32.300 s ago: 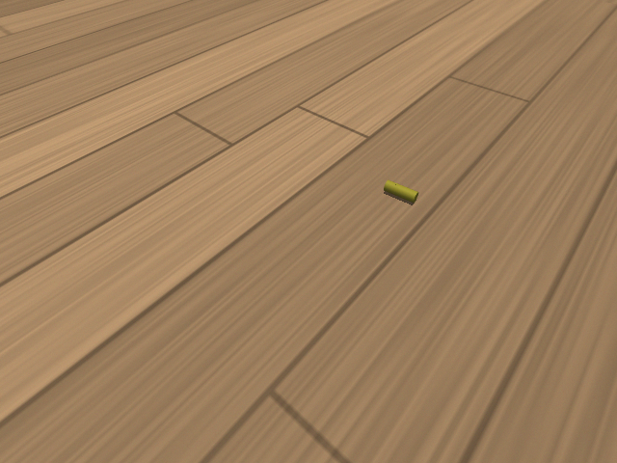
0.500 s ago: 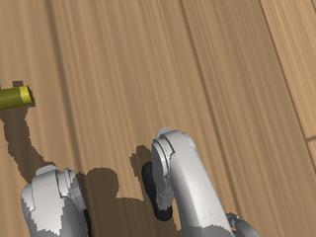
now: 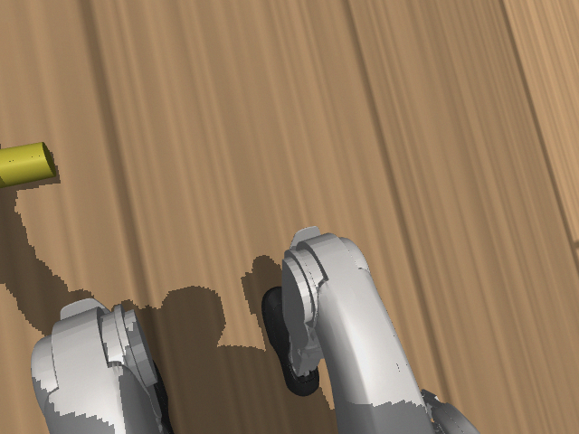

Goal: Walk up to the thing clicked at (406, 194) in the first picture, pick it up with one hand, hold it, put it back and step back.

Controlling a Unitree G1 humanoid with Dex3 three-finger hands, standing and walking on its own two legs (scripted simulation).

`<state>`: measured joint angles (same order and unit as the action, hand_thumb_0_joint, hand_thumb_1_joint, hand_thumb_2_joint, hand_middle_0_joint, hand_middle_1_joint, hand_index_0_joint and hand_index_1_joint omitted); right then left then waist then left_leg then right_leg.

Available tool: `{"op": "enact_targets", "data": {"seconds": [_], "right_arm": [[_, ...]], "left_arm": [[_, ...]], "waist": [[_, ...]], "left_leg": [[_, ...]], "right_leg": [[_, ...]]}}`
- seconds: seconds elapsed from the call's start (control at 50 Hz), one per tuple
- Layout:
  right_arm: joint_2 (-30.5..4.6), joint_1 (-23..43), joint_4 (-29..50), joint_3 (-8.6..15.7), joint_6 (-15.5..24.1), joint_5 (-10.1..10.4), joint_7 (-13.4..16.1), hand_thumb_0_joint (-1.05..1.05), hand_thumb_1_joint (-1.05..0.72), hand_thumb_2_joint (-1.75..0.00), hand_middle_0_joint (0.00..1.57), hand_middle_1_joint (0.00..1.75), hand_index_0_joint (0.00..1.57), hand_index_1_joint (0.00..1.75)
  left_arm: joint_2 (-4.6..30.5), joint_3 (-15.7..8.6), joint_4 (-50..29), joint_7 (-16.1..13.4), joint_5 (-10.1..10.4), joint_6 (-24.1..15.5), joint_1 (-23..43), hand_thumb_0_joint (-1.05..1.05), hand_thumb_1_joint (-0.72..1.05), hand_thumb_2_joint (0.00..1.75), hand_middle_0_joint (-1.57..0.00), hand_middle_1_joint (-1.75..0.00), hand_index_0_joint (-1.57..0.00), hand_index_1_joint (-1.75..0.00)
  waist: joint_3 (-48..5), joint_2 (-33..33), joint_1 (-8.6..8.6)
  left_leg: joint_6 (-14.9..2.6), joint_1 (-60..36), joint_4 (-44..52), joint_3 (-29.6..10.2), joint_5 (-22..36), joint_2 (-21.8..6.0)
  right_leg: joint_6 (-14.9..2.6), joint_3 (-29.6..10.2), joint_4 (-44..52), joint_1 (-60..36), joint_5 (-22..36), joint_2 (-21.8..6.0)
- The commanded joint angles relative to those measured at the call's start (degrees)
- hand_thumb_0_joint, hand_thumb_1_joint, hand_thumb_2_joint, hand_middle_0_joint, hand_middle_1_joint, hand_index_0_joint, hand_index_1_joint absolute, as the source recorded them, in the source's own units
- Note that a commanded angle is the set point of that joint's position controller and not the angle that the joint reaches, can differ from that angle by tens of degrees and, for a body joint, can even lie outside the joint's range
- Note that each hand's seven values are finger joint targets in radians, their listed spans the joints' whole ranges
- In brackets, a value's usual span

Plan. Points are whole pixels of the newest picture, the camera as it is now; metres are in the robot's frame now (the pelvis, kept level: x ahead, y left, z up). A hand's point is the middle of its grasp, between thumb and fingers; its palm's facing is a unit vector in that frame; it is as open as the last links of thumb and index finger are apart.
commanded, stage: close in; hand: left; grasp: from above
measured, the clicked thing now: out of the picture +0.52 +0.29 -0.29
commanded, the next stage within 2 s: rest palm in 0.12 s
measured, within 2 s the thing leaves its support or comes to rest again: neither
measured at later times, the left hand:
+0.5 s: hand out of the picture +0.50 +0.29 -0.22, palm faces -0.47 -0.07 -0.88, open 14.1 cm
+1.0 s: hand out of the picture +0.51 +0.30 -0.26, palm faces -0.46 -0.09 -0.88, open 14.3 cm
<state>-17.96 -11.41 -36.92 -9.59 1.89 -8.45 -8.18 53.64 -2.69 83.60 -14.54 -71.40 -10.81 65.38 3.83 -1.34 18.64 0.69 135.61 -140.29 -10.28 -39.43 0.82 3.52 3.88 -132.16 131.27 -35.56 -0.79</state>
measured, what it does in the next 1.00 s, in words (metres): stands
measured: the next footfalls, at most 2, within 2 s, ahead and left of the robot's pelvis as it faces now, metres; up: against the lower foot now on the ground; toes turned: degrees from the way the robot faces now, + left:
none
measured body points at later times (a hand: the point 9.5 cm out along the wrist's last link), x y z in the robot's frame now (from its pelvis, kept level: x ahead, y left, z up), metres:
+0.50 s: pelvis +0.00 +0.00 +0.00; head +0.28 +0.10 +0.33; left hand +0.52 +0.29 -0.17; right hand +0.01 -0.26 -0.06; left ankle +0.07 +0.13 -0.29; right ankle +0.12 -0.13 -0.29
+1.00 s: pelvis +0.00 +0.01 -0.01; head +0.31 +0.11 +0.30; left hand +0.53 +0.30 -0.21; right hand +0.01 -0.25 -0.06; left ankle +0.07 +0.13 -0.29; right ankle +0.12 -0.13 -0.29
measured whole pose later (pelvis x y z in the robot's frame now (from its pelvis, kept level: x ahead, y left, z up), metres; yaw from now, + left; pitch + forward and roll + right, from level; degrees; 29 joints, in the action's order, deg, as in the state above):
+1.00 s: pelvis +0.00 +0.01 -0.01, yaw -4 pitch +31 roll -15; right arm -20.1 -9.8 -33.9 -15.8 7.8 -13.1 -11.0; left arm 60.9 -7.5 94.5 -28.1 -77.1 -12.1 65.9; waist 10.1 -6.6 24.3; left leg 0.1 135.8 -144.9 -14.1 -41.8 0.3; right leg 4.2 6.9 -133.3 130.0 -35.9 0.7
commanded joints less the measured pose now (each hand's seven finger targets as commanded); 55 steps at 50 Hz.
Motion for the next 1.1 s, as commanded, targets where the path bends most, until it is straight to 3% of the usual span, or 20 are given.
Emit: {"op": "enact_targets", "data": {"seconds": [0.0,0.08,0.12,0.22,0.3,0.38,0.4,0.42,0.44,0.5,0.58,0.62,0.64,0.7,0.72,0.78,0.82,0.88,0.92,1.08], "right_arm": [[-17.04,-15.48,-1.6,5.59,-0.92,-0.36,0.78,0.0,-0.9,-0.9,0.2,0.3,0.2,0.3],[-16.84,-14.23,-0.49,4.87,-1.66,-0.89,0.52,0.0,-0.9,-0.9,0.2,0.3,0.2,0.3],[-17.29,-13.86,0.34,4.37,-1.81,-1.05,0.39,0.0,-0.9,-0.9,0.2,0.3,0.2,0.3],[-17.18,-12.18,1.87,3.5,-1.06,-1.32,0.03,0.0,-0.89,-0.9,0.2,0.3,0.2,0.3],[-17.28,-11.73,1.6,2.58,0.28,-1.59,0.08,0.0,-0.89,-0.9,0.2,0.3,0.2,0.3],[-18.12,-11.05,1.69,1.59,2.03,-2.02,0.2,0.0,-0.89,-0.9,0.2,0.3,0.2,0.3],[-18.09,-11.41,1.6,1.15,2.47,-2.16,0.06,0.0,-0.89,-0.9,0.2,0.3,0.2,0.3],[-18.43,-11.37,1.2,1.02,2.55,-2.37,0.12,0.0,-0.89,-0.9,0.2,0.3,0.2,0.3],[-18.87,-11.16,1.88,0.84,2.9,-2.37,0.21,0.0,-0.89,-0.9,0.2,0.3,0.2,0.3],[-19.8,-11.12,1.85,0.5,3.69,-2.79,0.29,0.0,-0.9,-0.9,0.2,0.3,0.2,0.3],[-19.45,-11.42,1.86,-0.22,4.24,-3.37,0.08,0.0,-0.9,-0.9,0.2,0.3,0.2,0.3],[-19.82,-11.65,1.89,-0.2,4.57,-3.46,-0.18,0.0,-0.9,-0.9,0.2,0.3,0.2,0.3],[-20.32,-11.65,1.52,-0.33,4.51,-3.62,-0.13,0.0,-0.9,-0.9,0.2,0.3,0.2,0.3],[-20.22,-12.37,1.29,-0.46,4.93,-4.15,-0.76,0.0,-0.9,-0.9,0.2,0.3,0.2,0.3],[-20.65,-12.72,1.1,-0.66,4.97,-4.25,-0.94,0.0,-0.89,-0.9,0.2,0.3,0.2,0.3],[-21.13,-12.64,1.26,-0.56,5.11,-4.45,-1.33,0.0,-0.9,-0.9,0.2,0.3,0.2,0.3],[-20.69,-12.01,1.41,-0.77,5.1,-4.43,-1.5,0.0,-0.9,-0.9,0.2,0.3,0.2,0.3],[-21.17,-12.22,1.39,-0.3,5.51,-4.59,-2.04,0.0,-0.9,-0.9,0.2,0.3,0.2,0.3],[-20.97,-12.34,1.1,-0.73,5.43,-4.6,-2.2,0.0,-0.9,-0.9,0.2,0.3,0.2,0.3],[-20.63,-11.06,0.86,-0.97,6.01,-4.57,-3.04,0.0,-0.9,-0.9,0.2,0.3,0.2,0.3]], "left_arm": [[7.33,1.55,-9.63,-1.5,-0.71,-3.36,20.62,0.0,-0.53,1.04,-0.08,-1.07,-0.09,-1.06],[8.51,0.66,-5.18,-3.97,-2.25,-3.12,18.59,0.0,-0.51,1.02,-0.08,-1.06,-0.09,-1.05],[11.95,-1.31,-4.56,-5.7,-3.63,-2.92,18.91,0.0,-0.51,1.03,-0.09,-1.05,-0.09,-1.04],[14.02,-2.8,-4.33,-9.83,-4.78,-2.41,22.18,0.0,-0.54,1.04,-0.08,-0.98,-0.07,-1.0],[12.47,-1.9,3.3,-12.06,-5.19,-1.38,20.26,0.0,-0.56,1.03,-0.07,-0.98,-0.06,-0.99],[15.24,-2.76,5.77,-13.13,-5.55,-0.94,20.13,0.0,-0.56,1.03,-0.07,-0.98,-0.06,-1.0],[13.79,-1.68,6.36,-13.07,-5.54,-0.77,20.21,0.0,-0.56,1.03,-0.07,-0.98,-0.06,-1.0],[16.3,-3.31,6.62,-13.6,-5.41,-0.93,20.53,0.0,-0.55,1.02,-0.07,-0.99,-0.06,-1.0],[15.44,-2.42,6.02,-13.72,-5.32,-1.08,20.43,0.0,-0.56,1.04,-0.07,-0.98,-0.06,-1.0],[18.55,-4.63,7.09,-13.89,-5.57,-1.22,19.36,0.0,-0.56,1.03,-0.07,-0.98,-0.05,-1.0],[20.11,-4.97,5.2,-14.55,-5.4,-1.59,18.59,0.0,-0.57,1.03,-0.07,-0.98,-0.05,-1.0],[18.89,-4.13,4.83,-14.59,-5.26,-1.57,18.62,0.0,-0.57,1.02,-0.06,-0.97,-0.04,-0.99],[20.75,-5.59,5.61,-14.88,-5.3,-1.52,17.75,0.0,-0.57,1.03,-0.06,-0.97,-0.04,-0.99],[19.63,-4.59,3.91,-14.76,-5.48,-1.38,17.26,0.0,-0.58,1.03,-0.07,-0.96,-0.05,-0.98],[20.8,-5.93,5.19,-14.97,-5.3,-1.37,16.66,0.0,-0.57,1.02,-0.07,-0.96,-0.05,-0.98],[20.44,-5.76,4.08,-14.81,-5.51,-1.35,16.06,0.0,-0.58,1.04,-0.07,-0.95,-0.04,-0.98],[21.7,-6.29,3.55,-15.23,-5.15,-1.5,15.31,0.0,-0.57,1.04,-0.07,-0.95,-0.05,-0.98],[19.35,-5.07,3.78,-15.15,-5.16,-1.39,15.56,0.0,-0.57,1.03,-0.07,-0.96,-0.04,-0.98],[20.54,-6.19,3.55,-15.8,-5.29,-1.48,15.13,0.0,-0.56,1.04,-0.08,-0.96,-0.05,-0.99],[18.87,-4.35,5.16,-16.43,-5.3,-1.74,16.09,0.0,-0.55,1.03,-0.07,-0.97,-0.05,-0.99]], "waist": [[-40.51,23.24,5.34],[-39.27,24.54,4.52],[-40.08,26.14,3.75],[-41.03,26.96,5.06],[-36.7,23.49,6.97],[-35.41,23.24,7.11],[-33.95,23.69,8.08],[-34.51,23.15,7.81],[-34.95,23.75,7.5],[-33.0,23.42,8.01],[-36.05,25.5,7.43],[-35.2,25.92,8.19],[-34.73,25.07,8.06],[-35.03,27.55,8.37],[-33.68,26.51,8.7],[-32.55,27.94,8.89],[-34.18,27.52,7.72],[-32.09,28.25,9.05],[-33.38,27.22,8.5],[-31.94,26.8,9.3]], "left_leg": [[-0.92,-32.7,13.88,5.02,12.47,-0.53],[-0.77,-34.46,14.47,4.54,15.6,-0.62],[-0.58,-35.75,15.15,4.46,17.19,-0.5],[-1.29,-33.99,14.66,5.22,15.44,-0.66],[-1.83,-30.27,14.18,4.95,12.42,-0.74],[-2.01,-29.53,13.2,4.81,10.74,-0.95],[-2.02,-28.93,12.92,4.95,10.97,-0.9],[-2.0,-28.08,13.34,4.44,9.38,-1.09],[-1.67,-29.17,13.42,4.38,10.37,-0.97],[-1.58,-28.92,12.36,3.62,8.83,-1.29],[-1.55,-30.18,11.61,3.91,10.34,-1.56],[-1.46,-29.73,11.02,3.75,11.4,-1.66],[-1.29,-29.14,10.66,3.35,11.94,-1.65],[-0.99,-31.7,10.48,3.4,15.0,-1.87],[-0.85,-30.64,10.38,2.93,14.63,-1.89],[-0.5,-32.63,10.14,2.63,15.52,-2.13],[-0.82,-31.29,10.22,2.79,14.87,-2.01],[-0.64,-32.14,9.93,2.59,15.55,-2.16],[-0.66,-32.34,9.95,2.35,16.74,-2.17],[-0.84,-31.31,10.1,1.98,14.67,-2.28]], "right_leg": [[-5.58,7.97,12.04,-20.56,11.27,1.89],[-5.7,8.29,10.99,-19.45,13.37,1.83],[-5.76,8.34,10.32,-20.06,14.66,1.69],[-5.34,8.02,10.41,-21.75,14.83,2.1],[-5.0,8.14,10.53,-20.43,12.99,2.4],[-4.95,7.99,10.29,-20.47,11.54,2.78],[-4.85,8.07,10.23,-20.47,11.8,2.72],[-4.87,8.37,10.3,-21.27,10.45,2.96],[-4.96,8.67,10.1,-20.6,11.15,2.73],[-5.16,9.13,9.6,-19.09,9.44,2.84],[-4.91,9.12,9.29,-22.64,11.09,3.25],[-4.88,9.38,9.04,-22.4,12.18,3.4],[-5.12,9.85,9.07,-22.08,12.11,3.33],[-4.98,9.81,8.51,-23.11,14.7,3.44],[-5.07,10.37,8.29,-22.3,14.18,3.31],[-5.21,10.56,8.39,-20.9,14.33,3.21],[-5.22,10.5,8.55,-23.49,14.31,3.56],[-5.13,10.7,8.02,-21.42,14.76,3.55],[-5.01,10.92,8.3,-22.62,15.82,3.45],[-4.78,11.13,8.14,-22.11,14.79,3.81]]}}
